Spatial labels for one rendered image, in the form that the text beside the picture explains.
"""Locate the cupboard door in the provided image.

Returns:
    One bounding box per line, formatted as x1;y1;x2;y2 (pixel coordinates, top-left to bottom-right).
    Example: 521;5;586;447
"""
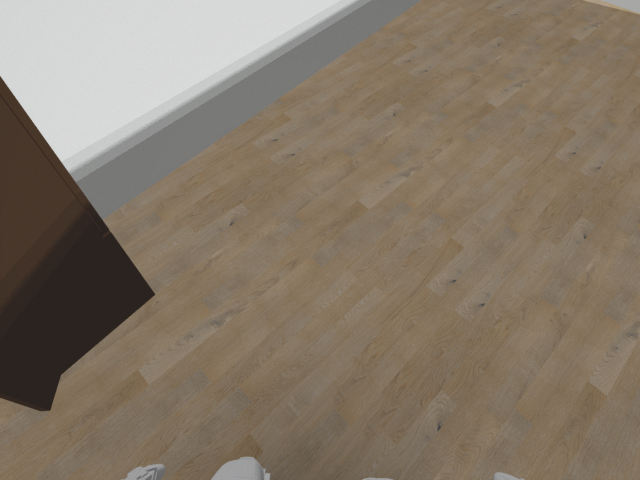
0;96;103;411

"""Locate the robot left thigh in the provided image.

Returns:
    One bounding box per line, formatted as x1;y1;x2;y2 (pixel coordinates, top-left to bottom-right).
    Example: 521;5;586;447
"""
211;459;271;480

